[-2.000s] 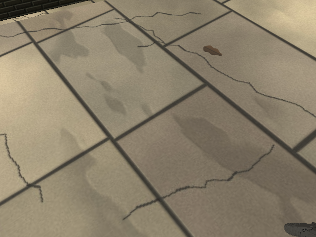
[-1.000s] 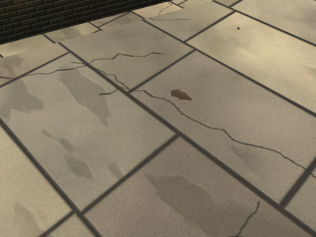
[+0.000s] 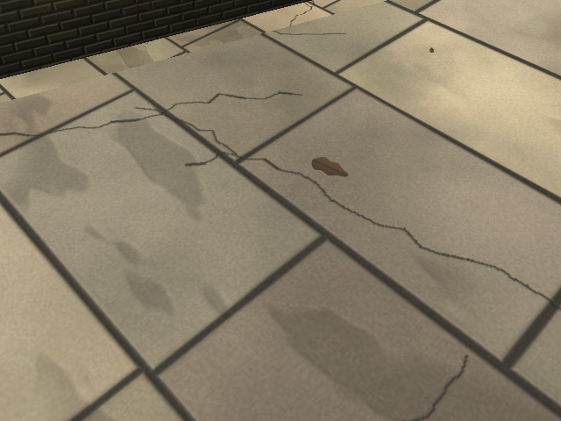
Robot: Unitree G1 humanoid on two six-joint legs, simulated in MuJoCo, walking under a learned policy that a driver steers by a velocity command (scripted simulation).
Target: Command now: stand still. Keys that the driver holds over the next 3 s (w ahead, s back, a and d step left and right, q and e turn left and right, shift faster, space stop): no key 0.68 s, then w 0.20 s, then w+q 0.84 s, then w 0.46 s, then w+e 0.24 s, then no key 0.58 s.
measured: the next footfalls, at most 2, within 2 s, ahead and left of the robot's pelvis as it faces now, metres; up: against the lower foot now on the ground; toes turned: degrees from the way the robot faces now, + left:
left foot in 1.48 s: +0.43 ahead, +0.10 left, +0.00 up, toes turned +19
right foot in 1.98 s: +0.77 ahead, +0.04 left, +0.00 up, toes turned +30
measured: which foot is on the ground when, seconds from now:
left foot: down 0.00-0.98, up 1.00-1.00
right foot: down 0.00-1.00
